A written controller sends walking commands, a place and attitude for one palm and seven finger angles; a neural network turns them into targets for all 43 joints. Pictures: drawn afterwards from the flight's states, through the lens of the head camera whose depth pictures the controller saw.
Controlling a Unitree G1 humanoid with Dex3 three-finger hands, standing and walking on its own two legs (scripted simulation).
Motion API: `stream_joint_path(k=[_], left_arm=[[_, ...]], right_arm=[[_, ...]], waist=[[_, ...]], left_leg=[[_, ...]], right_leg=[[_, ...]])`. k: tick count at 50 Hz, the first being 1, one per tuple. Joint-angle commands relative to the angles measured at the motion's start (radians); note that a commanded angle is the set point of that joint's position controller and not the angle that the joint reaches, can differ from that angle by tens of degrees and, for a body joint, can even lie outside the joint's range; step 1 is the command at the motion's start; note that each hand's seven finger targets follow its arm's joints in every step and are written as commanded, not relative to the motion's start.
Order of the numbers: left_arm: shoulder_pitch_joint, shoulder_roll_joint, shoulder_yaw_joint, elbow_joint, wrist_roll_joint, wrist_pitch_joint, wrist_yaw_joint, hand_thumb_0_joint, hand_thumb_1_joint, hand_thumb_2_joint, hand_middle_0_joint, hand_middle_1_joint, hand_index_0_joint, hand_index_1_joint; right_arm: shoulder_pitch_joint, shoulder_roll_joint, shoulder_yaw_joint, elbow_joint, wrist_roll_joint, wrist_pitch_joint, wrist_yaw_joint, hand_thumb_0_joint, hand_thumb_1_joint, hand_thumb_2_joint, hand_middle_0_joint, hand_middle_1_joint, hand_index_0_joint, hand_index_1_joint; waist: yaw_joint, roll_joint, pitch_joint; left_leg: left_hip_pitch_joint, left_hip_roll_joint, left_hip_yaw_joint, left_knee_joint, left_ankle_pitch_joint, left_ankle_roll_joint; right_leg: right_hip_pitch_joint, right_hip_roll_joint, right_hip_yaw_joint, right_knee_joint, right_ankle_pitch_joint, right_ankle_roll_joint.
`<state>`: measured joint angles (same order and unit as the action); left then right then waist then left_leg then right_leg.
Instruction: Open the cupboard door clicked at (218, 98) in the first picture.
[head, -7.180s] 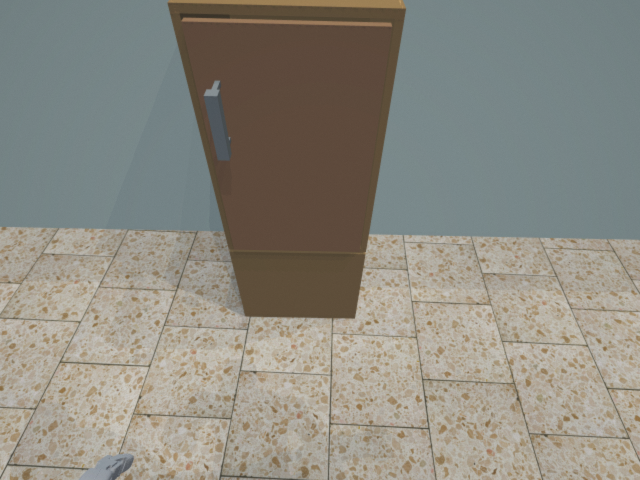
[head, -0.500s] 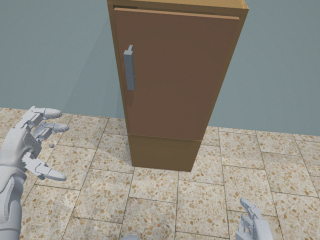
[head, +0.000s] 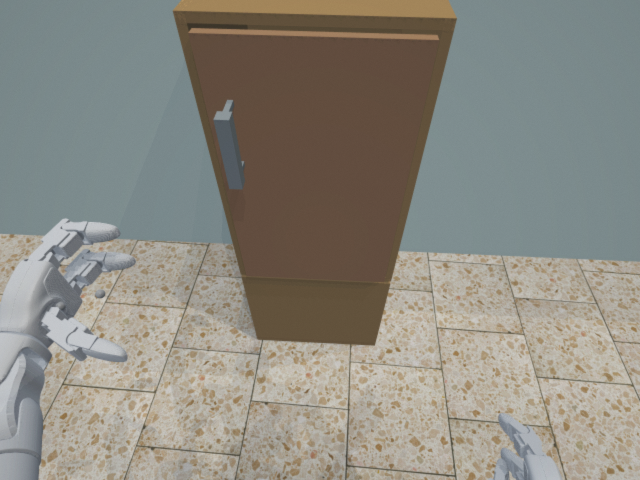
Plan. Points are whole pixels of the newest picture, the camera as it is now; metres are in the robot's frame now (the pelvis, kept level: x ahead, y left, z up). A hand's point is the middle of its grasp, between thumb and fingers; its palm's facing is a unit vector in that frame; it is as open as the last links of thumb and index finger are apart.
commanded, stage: raise the hand with hooked fingers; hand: left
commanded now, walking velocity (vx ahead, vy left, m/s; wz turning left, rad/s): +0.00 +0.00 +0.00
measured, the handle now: (233, 145) +0.61 +0.19 +0.08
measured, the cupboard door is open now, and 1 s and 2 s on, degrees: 0 0 0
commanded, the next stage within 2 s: move the hooked fingers beside the handle in 0.06 s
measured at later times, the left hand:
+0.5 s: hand (127, 251) +0.36 +0.27 +0.10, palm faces -0.01 -1.00 -0.01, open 14.0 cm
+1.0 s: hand (155, 213) +0.43 +0.26 +0.09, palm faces -0.02 -1.00 +0.00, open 14.0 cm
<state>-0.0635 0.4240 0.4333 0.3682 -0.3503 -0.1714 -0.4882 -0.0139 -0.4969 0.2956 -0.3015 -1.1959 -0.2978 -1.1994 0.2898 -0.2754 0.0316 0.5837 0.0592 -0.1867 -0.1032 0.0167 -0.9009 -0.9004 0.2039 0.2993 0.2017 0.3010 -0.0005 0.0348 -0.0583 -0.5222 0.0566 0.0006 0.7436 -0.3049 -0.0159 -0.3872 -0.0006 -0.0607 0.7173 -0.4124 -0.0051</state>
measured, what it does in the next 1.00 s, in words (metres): stands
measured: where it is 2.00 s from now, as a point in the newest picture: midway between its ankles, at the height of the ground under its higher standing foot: outside the picture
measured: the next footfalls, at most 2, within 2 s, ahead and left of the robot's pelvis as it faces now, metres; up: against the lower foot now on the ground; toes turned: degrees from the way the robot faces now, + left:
none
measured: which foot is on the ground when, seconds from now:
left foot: down 0.00-1.00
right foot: down 0.00-1.00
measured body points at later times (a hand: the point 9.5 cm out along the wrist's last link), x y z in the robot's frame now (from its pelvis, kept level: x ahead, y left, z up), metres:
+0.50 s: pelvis +0.00 +0.00 +0.00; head +0.04 +0.00 +0.44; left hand +0.35 +0.32 +0.10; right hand +0.13 -0.26 -0.09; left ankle +0.04 +0.13 -0.71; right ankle -0.03 -0.12 -0.71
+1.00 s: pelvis +0.00 +0.02 -0.01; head +0.07 +0.04 +0.44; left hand +0.42 +0.31 +0.10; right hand +0.08 -0.25 -0.11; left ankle +0.04 +0.13 -0.71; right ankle -0.03 -0.12 -0.71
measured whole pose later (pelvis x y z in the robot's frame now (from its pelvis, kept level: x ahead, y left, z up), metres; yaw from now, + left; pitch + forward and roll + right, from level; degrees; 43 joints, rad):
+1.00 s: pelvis +0.00 +0.02 -0.01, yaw -1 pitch +11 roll -2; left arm -0.61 0.50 0.39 0.89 -0.21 -0.24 -0.42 -0.01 -0.50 0.30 -0.30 -1.20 -0.30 -1.20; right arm 0.34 -0.27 0.03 0.62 0.04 -0.05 -0.07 0.01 -0.90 -0.90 0.21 0.30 0.20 0.30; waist -0.07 0.01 -0.07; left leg -0.69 0.05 0.02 0.83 -0.34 0.01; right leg -0.54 -0.01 -0.04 0.78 -0.42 0.02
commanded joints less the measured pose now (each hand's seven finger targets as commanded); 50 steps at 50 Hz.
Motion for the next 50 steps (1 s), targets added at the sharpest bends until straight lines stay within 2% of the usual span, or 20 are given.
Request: stream_joint_path(k=[1, 6, 8, 10, 11, 15, 18, 23, 24, 26, 27, 29, 31, 32, 35, 37, 38, 43, 45, 50], left_arm=[[-0.239, 0.259, 0.077, -0.169, -0.041, -0.034, -0.018, 0.000, -0.500, 0.300, -0.300, -1.200, -0.300, -1.200], [-0.250, 0.275, 0.095, -0.164, -0.044, -0.051, -0.012, 0.000, -0.500, 0.300, -0.300, -1.200, -0.300, -1.200], [-0.256, 0.273, 0.095, -0.155, -0.037, -0.058, -0.010, 0.000, -0.500, 0.300, -0.300, -1.200, -0.300, -1.200], [-0.365, 0.278, 0.077, -0.121, -0.022, -0.064, -0.002, 0.000, -0.500, 0.300, -0.300, -1.200, -0.300, -1.200], [-0.427, 0.277, 0.065, -0.104, -0.023, -0.066, 0.001, 0.000, -0.500, 0.300, -0.300, -1.200, -0.300, -1.200], [-0.533, 0.308, 0.059, -0.029, 0.006, -0.081, -0.002, 0.000, -0.500, 0.300, -0.300, -1.200, -0.300, -1.200], [-0.579, 0.347, 0.078, 0.007, 0.013, -0.092, -0.010, 0.000, -0.500, 0.300, -0.300, -1.200, -0.300, -1.200], [-0.627, 0.353, 0.072, 0.155, 0.024, -0.075, -0.016, 0.000, -0.500, 0.300, -0.300, -1.200, -0.300, -1.200], [-0.625, 0.369, 0.084, 0.162, 0.028, -0.076, -0.014, 0.000, -0.500, 0.300, -0.300, -1.200, -0.300, -1.200], [-0.626, 0.349, 0.069, 0.162, 0.028, -0.077, -0.010, 0.000, -0.500, 0.300, -0.300, -1.200, -0.300, -1.200], [-0.637, 0.339, 0.056, 0.160, 0.033, -0.078, -0.008, 0.000, -0.500, 0.300, -0.300, -1.200, -0.300, -1.200], [-0.652, 0.340, 0.059, 0.178, 0.041, -0.084, 0.005, 0.000, -0.500, 0.300, -0.300, -1.200, -0.300, -1.200], [-0.680, 0.381, 0.098, 0.212, 0.043, -0.095, 0.018, 0.000, -0.500, 0.300, -0.300, -1.200, -0.300, -1.200], [-0.690, 0.397, 0.108, 0.224, 0.049, -0.100, 0.020, 0.000, -0.500, 0.300, -0.300, -1.200, -0.300, -1.200], [-0.752, 0.371, 0.078, 0.178, 0.065, -0.130, 0.027, 0.000, -0.500, 0.300, -0.300, -1.200, -0.300, -1.200], [-0.768, 0.387, 0.087, 0.159, 0.068, -0.145, 0.032, 0.000, -0.500, 0.300, -0.300, -1.200, -0.300, -1.200], [-0.775, 0.350, 0.056, 0.155, 0.070, -0.149, 0.031, 0.000, -0.500, 0.300, -0.300, -1.200, -0.300, -1.200], [-0.863, 0.322, 0.015, 0.281, 0.085, -0.124, 0.044, 0.000, -0.500, 0.300, -0.300, -1.200, -0.300, -1.200], [-0.903, 0.350, 0.023, 0.325, 0.103, -0.115, 0.056, 0.000, -0.500, 0.300, -0.300, -1.200, -0.300, -1.200], [-0.985, 0.325, -0.008, 0.304, 0.133, -0.149, 0.096, 0.000, -0.500, 0.300, -0.300, -1.200, -0.300, -1.200]], right_arm=[[-0.061, -0.137, -0.050, -0.144, 0.003, -0.052, -0.011, 0.000, -0.900, -0.900, 0.200, 0.300, 0.200, 0.300], [-0.062, -0.137, -0.051, -0.147, 0.001, -0.048, -0.007, 0.000, -0.900, -0.900, 0.200, 0.300, 0.200, 0.300], [-0.067, -0.133, -0.050, -0.149, 0.001, -0.047, -0.004, 0.000, -0.900, -0.900, 0.200, 0.300, 0.200, 0.300], [-0.063, -0.135, -0.047, -0.132, 0.002, -0.040, -0.009, 0.000, -0.900, -0.900, 0.200, 0.300, 0.200, 0.300], [-0.059, -0.136, -0.045, -0.125, 0.001, -0.037, -0.012, 0.000, -0.900, -0.900, 0.200, 0.300, 0.200, 0.300], [-0.049, -0.140, -0.045, -0.105, 0.002, -0.029, -0.022, 0.000, -0.900, -0.900, 0.200, 0.300, 0.200, 0.300], [-0.038, -0.141, -0.046, -0.094, -0.001, -0.024, -0.022, 0.000, -0.900, -0.900, 0.200, 0.300, 0.200, 0.300], [-0.011, -0.151, -0.050, -0.085, -0.002, -0.001, -0.014, 0.000, -0.900, -0.900, 0.200, 0.300, 0.200, 0.300], [-0.004, -0.154, -0.053, -0.086, -0.002, 0.004, -0.012, 0.000, -0.900, -0.900, 0.200, 0.300, 0.200, 0.300], [0.003, -0.153, -0.055, -0.101, -0.003, 0.013, -0.005, 0.000, -0.900, -0.900, 0.200, 0.300, 0.200, 0.300], [0.005, -0.152, -0.056, -0.106, -0.002, 0.017, 0.000, 0.000, -0.900, -0.900, 0.200, 0.300, 0.200, 0.300], [0.023, -0.156, -0.062, -0.102, -0.005, 0.028, 0.005, 0.000, -0.900, -0.900, 0.200, 0.300, 0.200, 0.300], [0.041, -0.164, -0.063, -0.097, -0.009, 0.042, 0.007, 0.000, -0.900, -0.900, 0.200, 0.300, 0.200, 0.300], [0.046, -0.166, -0.064, -0.097, -0.008, 0.047, 0.009, 0.000, -0.900, -0.900, 0.200, 0.300, 0.200, 0.300], [0.060, -0.160, -0.071, -0.095, -0.010, 0.060, 0.014, 0.000, -0.900, -0.900, 0.200, 0.300, 0.200, 0.300], [0.070, -0.163, -0.072, -0.092, -0.013, 0.066, 0.017, 0.000, -0.900, -0.900, 0.200, 0.300, 0.200, 0.300], [0.069, -0.158, -0.072, -0.092, -0.012, 0.069, 0.018, 0.000, -0.900, -0.900, 0.200, 0.300, 0.200, 0.300], [0.087, -0.164, -0.070, -0.064, -0.011, 0.088, 0.014, 0.000, -0.900, -0.900, 0.200, 0.300, 0.200, 0.300], [0.101, -0.171, -0.070, -0.057, -0.013, 0.099, 0.013, 0.000, -0.900, -0.900, 0.200, 0.300, 0.200, 0.300], [0.117, -0.166, -0.072, -0.057, -0.024, 0.110, 0.026, 0.000, -0.900, -0.900, 0.200, 0.300, 0.200, 0.300]], waist=[[0.004, 0.013, -0.186], [0.010, -0.023, -0.208], [0.010, -0.003, -0.205], [-0.015, 0.019, -0.167], [-0.027, -0.008, -0.142], [-0.036, 0.030, -0.193], [-0.028, 0.057, -0.260], [-0.030, 0.022, -0.247], [-0.024, 0.029, -0.259], [-0.014, 0.027, -0.286], [-0.016, 0.054, -0.297], [-0.026, 0.022, -0.295], [-0.026, -0.020, -0.287], [-0.025, -0.010, -0.296], [-0.034, 0.073, -0.350], [-0.037, 0.084, -0.379], [-0.044, 0.104, -0.375], [-0.073, 0.067, -0.301], [-0.075, 0.065, -0.295], [-0.077, 0.131, -0.383]], left_leg=[[0.209, -0.060, 0.004, -0.078, 0.162, 0.049], [0.198, -0.062, 0.009, -0.065, 0.181, 0.050], [0.200, -0.062, 0.009, -0.068, 0.174, 0.049], [0.190, -0.061, 0.008, -0.067, 0.138, 0.047], [0.175, -0.059, 0.004, -0.061, 0.117, 0.048], [0.188, -0.059, 0.001, -0.055, 0.101, 0.049], [0.197, -0.058, 0.002, -0.040, 0.138, 0.050], [0.159, -0.055, 0.003, -0.034, 0.144, 0.049], [0.160, -0.055, 0.002, -0.034, 0.161, 0.048], [0.174, -0.057, 0.002, -0.033, 0.189, 0.049], [0.182, -0.056, 0.003, -0.035, 0.191, 0.047], [0.181, -0.052, 0.001, -0.031, 0.201, 0.049], [0.150, -0.052, 0.001, -0.023, 0.201, 0.051], [0.146, -0.051, 0.002, -0.025, 0.205, 0.049], [0.207, -0.048, 0.000, -0.020, 0.244, 0.046], [0.235, -0.043, -0.009, -0.013, 0.270, 0.045], [0.247, -0.042, -0.010, -0.013, 0.266, 0.043], [0.207, -0.035, -0.028, -0.025, 0.184, 0.042], [0.194, -0.033, -0.035, -0.026, 0.184, 0.041], [0.278, -0.025, -0.053, -0.007, 0.252, 0.030]], right_leg=[[-0.040, 0.031, 0.034, -0.129, 0.288, 0.001], [-0.022, 0.026, 0.048, -0.119, 0.323, 0.007], [-0.036, 0.024, 0.046, -0.117, 0.317, 0.008], [-0.076, 0.025, 0.046, -0.123, 0.272, 0.008], [-0.086, 0.026, 0.055, -0.129, 0.242, 0.008], [-0.095, 0.020, 0.063, -0.126, 0.212, 0.005], [-0.065, 0.019, 0.072, -0.113, 0.253, 0.002], [-0.087, 0.024, 0.056, -0.095, 0.273, 0.002], [-0.080, 0.024, 0.053, -0.088, 0.294, -0.001], [-0.068, 0.031, 0.041, -0.073, 0.318, -0.007], [-0.081, 0.032, 0.038, -0.070, 0.320, -0.006], [-0.098, 0.037, 0.030, -0.064, 0.328, -0.005], [-0.086, 0.039, 0.033, -0.057, 0.332, -0.005], [-0.086, 0.039, 0.034, -0.053, 0.340, -0.003], [-0.106, 0.043, 0.027, -0.040, 0.352, -0.009], [-0.115, 0.050, 0.024, -0.033, 0.361, -0.013], [-0.134, 0.051, 0.020, -0.034, 0.347, -0.013], [-0.201, 0.051, 0.009, -0.047, 0.256, -0.013], [-0.214, 0.048, 0.006, -0.041, 0.245, -0.015], [-0.250, 0.048, 0.003, -0.020, 0.253, -0.019]])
